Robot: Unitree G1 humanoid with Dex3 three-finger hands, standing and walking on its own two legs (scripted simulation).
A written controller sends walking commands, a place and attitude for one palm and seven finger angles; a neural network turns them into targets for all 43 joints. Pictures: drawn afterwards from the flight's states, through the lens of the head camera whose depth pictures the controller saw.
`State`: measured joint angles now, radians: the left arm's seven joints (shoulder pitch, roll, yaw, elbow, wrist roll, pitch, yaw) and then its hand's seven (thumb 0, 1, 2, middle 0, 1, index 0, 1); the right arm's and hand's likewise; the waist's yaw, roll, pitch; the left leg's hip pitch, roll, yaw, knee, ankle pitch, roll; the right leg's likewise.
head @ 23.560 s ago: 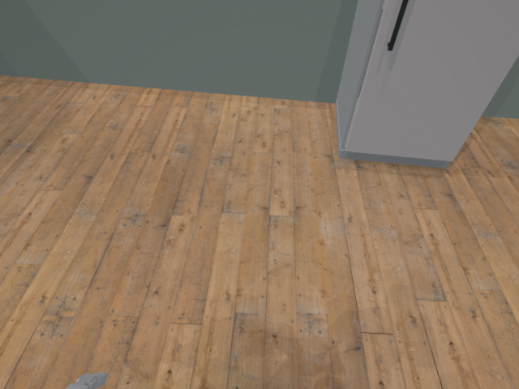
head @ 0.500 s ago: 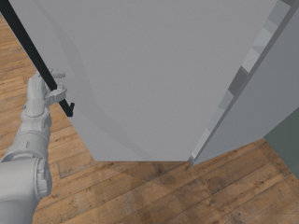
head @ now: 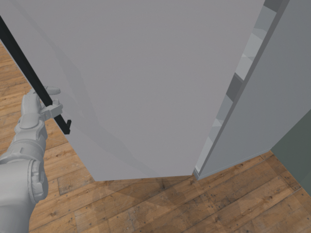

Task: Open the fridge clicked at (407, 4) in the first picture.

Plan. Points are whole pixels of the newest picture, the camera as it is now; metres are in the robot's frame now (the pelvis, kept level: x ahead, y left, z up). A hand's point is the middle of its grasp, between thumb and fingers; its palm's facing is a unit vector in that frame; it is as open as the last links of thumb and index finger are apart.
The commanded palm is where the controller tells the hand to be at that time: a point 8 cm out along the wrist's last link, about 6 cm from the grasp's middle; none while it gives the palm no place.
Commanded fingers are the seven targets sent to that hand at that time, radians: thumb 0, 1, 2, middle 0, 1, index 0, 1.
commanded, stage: loosen the grip on the handle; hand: left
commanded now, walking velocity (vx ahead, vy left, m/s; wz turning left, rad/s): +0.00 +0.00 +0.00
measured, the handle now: (36, 75) +0.47 +0.30 +0.16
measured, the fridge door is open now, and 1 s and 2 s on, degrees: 73 69 69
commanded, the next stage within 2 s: slip the hand off the handle in 0.64 s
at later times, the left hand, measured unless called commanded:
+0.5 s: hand (54, 106) +0.45 +0.28 +0.07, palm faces +0.32 -0.93 -0.18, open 12.5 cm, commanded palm +0.41 +0.33 +0.09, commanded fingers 0.00 -0.55 0.20 -0.28 -1.18 -0.28 -1.18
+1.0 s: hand (38, 105) +0.45 +0.33 +0.07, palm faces +0.37 -0.91 -0.19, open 14.5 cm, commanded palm +0.40 +0.36 +0.08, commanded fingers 0.00 -0.55 0.20 -0.25 -1.15 -0.25 -1.15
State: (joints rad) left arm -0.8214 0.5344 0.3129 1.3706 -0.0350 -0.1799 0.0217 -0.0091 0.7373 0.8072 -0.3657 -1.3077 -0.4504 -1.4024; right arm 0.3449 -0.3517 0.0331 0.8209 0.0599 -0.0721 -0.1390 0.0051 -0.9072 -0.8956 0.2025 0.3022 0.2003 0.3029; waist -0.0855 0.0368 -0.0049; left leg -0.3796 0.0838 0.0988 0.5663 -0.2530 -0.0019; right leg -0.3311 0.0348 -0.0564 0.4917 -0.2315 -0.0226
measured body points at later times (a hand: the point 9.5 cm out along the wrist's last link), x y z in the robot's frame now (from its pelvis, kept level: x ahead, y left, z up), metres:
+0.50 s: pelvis +0.01 +0.02 +0.00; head +0.06 +0.03 +0.44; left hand +0.43 +0.33 +0.08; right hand +0.11 -0.25 -0.10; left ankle +0.02 +0.12 -0.73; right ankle +0.01 -0.10 -0.73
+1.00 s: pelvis +0.02 +0.01 -0.01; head +0.07 +0.03 +0.44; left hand +0.42 +0.37 +0.09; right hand +0.06 -0.26 -0.12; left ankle +0.02 +0.12 -0.73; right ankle +0.01 -0.10 -0.73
